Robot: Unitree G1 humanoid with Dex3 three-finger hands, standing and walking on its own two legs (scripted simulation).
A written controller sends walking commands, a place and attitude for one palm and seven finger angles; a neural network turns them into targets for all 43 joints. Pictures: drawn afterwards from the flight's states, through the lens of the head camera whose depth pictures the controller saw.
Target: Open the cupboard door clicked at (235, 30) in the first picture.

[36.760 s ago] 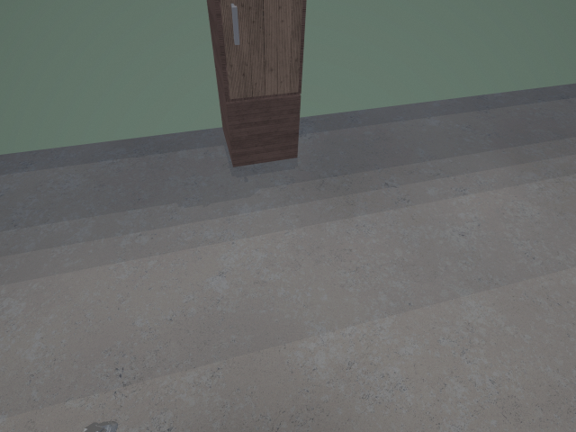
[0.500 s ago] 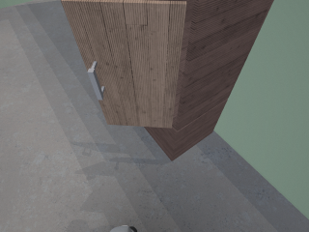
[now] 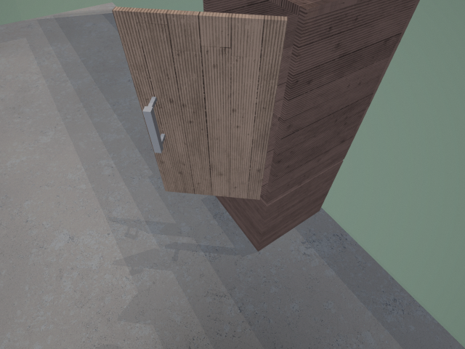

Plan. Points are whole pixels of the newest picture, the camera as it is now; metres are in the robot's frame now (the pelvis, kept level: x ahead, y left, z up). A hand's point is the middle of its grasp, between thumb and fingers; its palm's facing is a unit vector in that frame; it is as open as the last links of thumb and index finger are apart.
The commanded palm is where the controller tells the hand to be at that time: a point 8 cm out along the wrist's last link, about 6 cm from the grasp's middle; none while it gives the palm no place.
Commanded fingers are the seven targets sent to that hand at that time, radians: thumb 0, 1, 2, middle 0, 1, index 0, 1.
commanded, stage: look again from close up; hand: left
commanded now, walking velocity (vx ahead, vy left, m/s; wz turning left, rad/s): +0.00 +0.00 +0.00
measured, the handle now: (156, 125) +0.61 +0.25 -0.01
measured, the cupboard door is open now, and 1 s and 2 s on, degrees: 50 50 50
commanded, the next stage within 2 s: shuffle to correct the standing spot in 0.48 s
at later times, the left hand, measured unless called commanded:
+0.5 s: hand out of the picture -0.03 +0.23 -0.18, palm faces -0.01 -0.98 -0.17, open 7.4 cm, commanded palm none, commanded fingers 0.00 0.90 0.90 -0.20 -0.30 -0.20 -0.30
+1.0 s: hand out of the picture -0.05 +0.19 -0.19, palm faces +0.05 -0.99 -0.12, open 7.4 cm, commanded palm none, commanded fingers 0.00 0.90 0.90 -0.20 -0.30 -0.20 -0.30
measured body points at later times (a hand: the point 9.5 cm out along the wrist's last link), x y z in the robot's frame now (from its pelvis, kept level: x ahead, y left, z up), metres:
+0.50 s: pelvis -0.03 +0.05 +0.00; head -0.03 +0.07 +0.45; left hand -0.03 +0.28 -0.16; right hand -0.01 -0.18 -0.14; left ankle +0.00 +0.11 -0.73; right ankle -0.02 -0.11 -0.73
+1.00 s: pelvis +0.01 +0.04 -0.01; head +0.00 +0.06 +0.44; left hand -0.05 +0.24 -0.17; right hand +0.00 -0.19 -0.15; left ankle +0.00 +0.11 -0.73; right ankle -0.02 -0.11 -0.73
